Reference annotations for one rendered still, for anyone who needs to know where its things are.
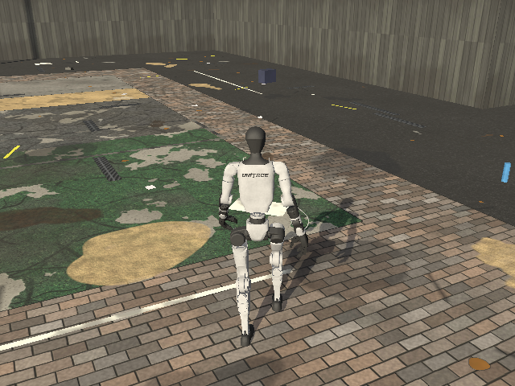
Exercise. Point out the left robot upper arm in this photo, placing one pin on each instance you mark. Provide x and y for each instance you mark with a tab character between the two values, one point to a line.
227	183

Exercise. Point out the robot right foot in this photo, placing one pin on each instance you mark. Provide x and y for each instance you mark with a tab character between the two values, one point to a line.
277	305

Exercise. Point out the robot right shin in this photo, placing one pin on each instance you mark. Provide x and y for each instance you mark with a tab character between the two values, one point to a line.
277	279

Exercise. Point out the robot left forearm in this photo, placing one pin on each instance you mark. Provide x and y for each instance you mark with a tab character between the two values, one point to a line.
223	209

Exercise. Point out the right robot upper arm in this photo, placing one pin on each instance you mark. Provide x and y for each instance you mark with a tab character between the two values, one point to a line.
281	169

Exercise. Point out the right robot hand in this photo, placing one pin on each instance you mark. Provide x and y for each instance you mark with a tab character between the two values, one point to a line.
304	244

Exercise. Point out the left robot hand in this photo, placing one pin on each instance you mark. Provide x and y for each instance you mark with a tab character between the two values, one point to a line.
229	218

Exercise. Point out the robot right forearm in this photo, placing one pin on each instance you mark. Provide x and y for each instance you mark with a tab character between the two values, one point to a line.
295	218

